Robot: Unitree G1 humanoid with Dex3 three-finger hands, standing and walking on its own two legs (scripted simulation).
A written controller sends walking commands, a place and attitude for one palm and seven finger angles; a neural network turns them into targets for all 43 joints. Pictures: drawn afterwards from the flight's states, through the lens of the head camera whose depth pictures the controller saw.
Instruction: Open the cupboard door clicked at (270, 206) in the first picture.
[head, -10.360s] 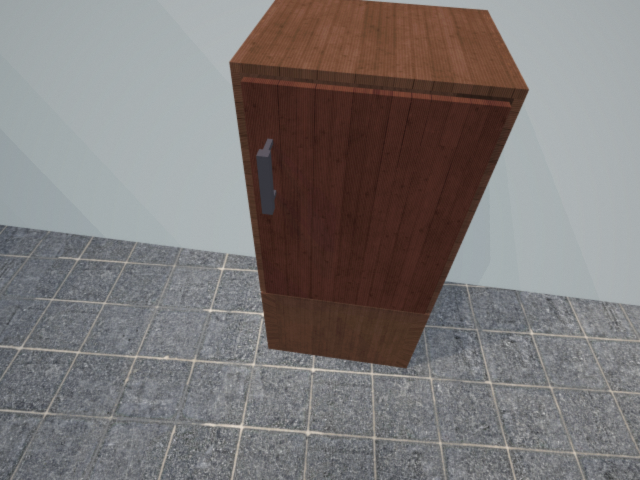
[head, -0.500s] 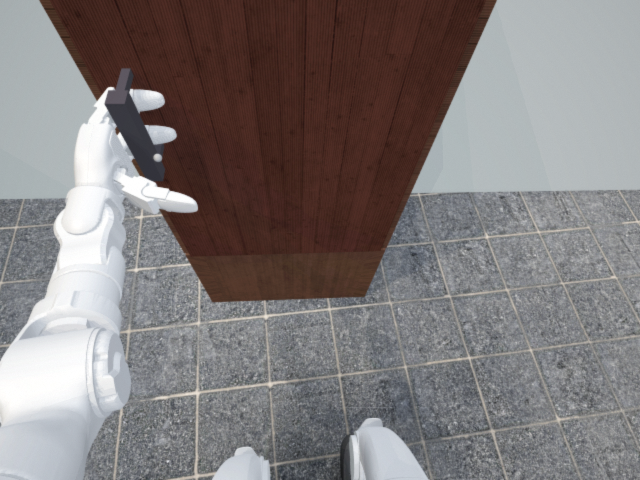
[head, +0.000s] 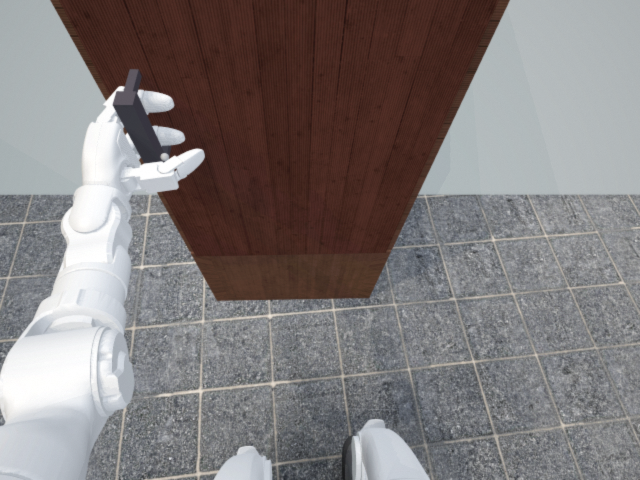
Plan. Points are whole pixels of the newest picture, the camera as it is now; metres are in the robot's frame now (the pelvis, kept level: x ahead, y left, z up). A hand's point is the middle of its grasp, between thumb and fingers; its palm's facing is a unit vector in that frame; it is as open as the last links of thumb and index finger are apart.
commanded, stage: close the thumb around the handle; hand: left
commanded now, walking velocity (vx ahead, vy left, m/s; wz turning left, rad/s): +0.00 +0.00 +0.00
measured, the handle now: (149, 129) +0.54 +0.19 +0.08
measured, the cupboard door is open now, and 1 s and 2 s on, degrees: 1 20 39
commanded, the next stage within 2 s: pull the door open along its arc in 0.28 s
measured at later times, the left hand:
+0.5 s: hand (164, 160) +0.48 +0.17 +0.08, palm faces -0.03 -1.00 -0.03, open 5.5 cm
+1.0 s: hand (190, 246) +0.36 +0.12 +0.08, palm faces +0.32 -0.94 +0.08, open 5.6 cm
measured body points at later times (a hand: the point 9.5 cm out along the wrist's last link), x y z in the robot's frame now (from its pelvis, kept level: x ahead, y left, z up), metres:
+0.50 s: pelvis +0.00 +0.00 +0.00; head +0.11 +0.01 +0.44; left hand +0.48 +0.22 +0.08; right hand +0.03 -0.26 -0.11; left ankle -0.03 +0.11 -0.68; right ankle +0.05 -0.13 -0.68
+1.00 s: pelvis +0.01 +0.00 +0.02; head +0.07 +0.00 +0.46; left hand +0.34 +0.17 +0.08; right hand +0.15 -0.23 -0.09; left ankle -0.03 +0.11 -0.68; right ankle +0.05 -0.13 -0.68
